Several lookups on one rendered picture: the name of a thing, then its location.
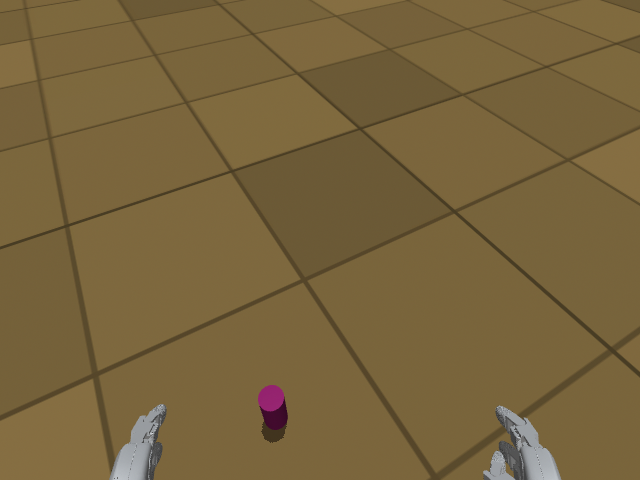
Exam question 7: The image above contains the left robot hand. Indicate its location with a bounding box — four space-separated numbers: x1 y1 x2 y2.
109 404 167 480

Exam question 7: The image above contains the right robot hand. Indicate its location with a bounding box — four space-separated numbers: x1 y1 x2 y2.
483 406 561 480

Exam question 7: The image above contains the can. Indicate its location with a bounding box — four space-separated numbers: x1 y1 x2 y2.
258 385 288 430

